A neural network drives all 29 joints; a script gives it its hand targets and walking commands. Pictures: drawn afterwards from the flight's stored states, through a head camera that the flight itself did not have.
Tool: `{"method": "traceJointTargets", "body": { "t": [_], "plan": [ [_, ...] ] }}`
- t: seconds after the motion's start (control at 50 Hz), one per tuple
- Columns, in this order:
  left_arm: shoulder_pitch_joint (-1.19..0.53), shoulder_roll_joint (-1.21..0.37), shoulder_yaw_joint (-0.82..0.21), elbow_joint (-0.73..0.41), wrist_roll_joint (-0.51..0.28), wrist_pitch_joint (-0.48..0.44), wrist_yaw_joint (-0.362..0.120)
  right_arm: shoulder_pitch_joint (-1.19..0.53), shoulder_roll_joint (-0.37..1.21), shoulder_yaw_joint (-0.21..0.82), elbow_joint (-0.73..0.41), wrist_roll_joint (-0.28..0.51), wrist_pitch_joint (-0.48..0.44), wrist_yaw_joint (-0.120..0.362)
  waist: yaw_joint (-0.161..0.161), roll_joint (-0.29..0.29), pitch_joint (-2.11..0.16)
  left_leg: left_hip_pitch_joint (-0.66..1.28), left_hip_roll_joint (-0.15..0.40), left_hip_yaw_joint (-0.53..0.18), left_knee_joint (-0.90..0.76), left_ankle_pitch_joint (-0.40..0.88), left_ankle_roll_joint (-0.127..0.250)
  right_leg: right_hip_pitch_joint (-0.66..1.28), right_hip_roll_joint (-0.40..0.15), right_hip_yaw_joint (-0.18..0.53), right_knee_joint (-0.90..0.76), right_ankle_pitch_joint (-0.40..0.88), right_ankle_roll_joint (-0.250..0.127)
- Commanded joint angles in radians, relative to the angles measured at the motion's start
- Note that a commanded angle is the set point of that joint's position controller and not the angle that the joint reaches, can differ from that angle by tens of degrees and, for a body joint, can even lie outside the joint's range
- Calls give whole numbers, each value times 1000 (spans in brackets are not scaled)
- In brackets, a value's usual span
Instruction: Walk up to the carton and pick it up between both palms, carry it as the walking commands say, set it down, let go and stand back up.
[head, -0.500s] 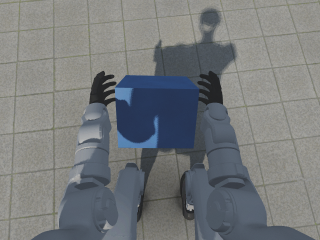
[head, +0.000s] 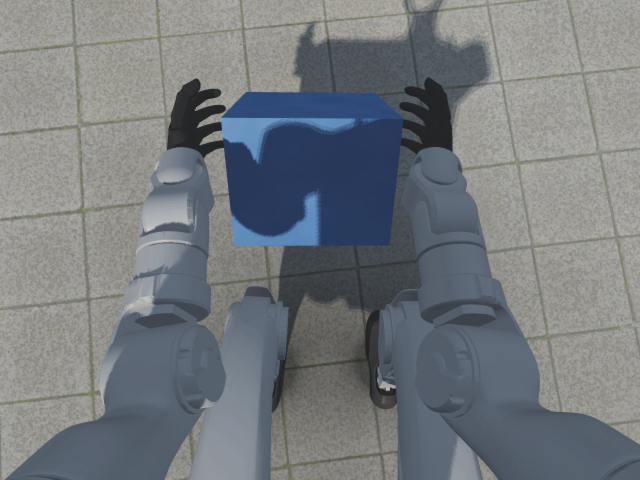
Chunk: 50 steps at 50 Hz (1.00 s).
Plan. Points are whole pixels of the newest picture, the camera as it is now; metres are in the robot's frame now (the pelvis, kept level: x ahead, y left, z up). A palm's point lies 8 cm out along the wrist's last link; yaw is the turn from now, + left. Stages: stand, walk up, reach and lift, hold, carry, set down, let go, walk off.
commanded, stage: set down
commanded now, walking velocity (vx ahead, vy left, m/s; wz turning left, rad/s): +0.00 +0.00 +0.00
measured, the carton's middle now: (311, 162) +0.49 +0.04 -0.19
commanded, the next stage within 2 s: none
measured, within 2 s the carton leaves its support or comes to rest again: neither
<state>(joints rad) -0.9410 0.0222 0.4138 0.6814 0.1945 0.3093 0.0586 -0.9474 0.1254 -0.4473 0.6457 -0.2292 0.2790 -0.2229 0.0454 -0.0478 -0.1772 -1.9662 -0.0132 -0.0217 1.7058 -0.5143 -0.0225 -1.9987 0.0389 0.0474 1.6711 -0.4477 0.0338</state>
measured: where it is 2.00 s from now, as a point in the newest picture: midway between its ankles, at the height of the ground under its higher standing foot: (325, 378)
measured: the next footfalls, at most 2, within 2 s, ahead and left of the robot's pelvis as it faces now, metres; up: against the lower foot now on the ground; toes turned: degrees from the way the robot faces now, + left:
none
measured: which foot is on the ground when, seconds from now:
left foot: down 0.00-1.00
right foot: down 0.00-1.00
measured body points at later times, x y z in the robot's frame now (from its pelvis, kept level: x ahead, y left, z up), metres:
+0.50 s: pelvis -0.01 +0.01 -0.06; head +0.30 +0.03 +0.26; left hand +0.50 +0.19 -0.18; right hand +0.51 -0.10 -0.18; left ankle +0.09 +0.13 -0.48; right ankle +0.12 -0.13 -0.48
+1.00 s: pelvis -0.01 +0.01 -0.11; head +0.34 +0.05 +0.17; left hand +0.53 +0.20 -0.27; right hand +0.52 -0.10 -0.26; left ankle +0.09 +0.13 -0.48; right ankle +0.12 -0.13 -0.48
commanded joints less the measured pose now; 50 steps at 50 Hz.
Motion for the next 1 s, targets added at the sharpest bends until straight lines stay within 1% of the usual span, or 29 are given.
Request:
{"method": "traceJointTargets", "body": {
  "t": [0.0,0.3,0.6,0.94,0.98],
  "plan": [
    [-649,-893,-504,-28,-145,-34,-289,-639,942,536,62,127,-13,284,46,17,-992,467,-141,95,-167,219,-7,576,153,-104,-99,140,4],
    [-744,-842,-511,-20,-165,-45,-285,-730,883,514,56,152,-22,289,36,30,-1026,395,-136,98,-64,242,-8,468,148,-124,21,159,8],
    [-832,-772,-541,15,-204,-81,-274,-822,798,513,55,205,-55,284,28,43,-1014,356,-118,93,44,275,-5,395,133,-140,141,184,13],
    [-945,-693,-562,75,-260,-128,-257,-931,687,501,70,255,-97,284,12,70,-953,340,-103,81,168,296,-2,340,117,-154,282,203,9],
    [-964,-685,-563,76,-262,-136,-255,-917,690,482,97,255,-101,287,17,89,-927,331,-102,83,177,299,-4,327,118,-152,295,209,6]
  ]
}}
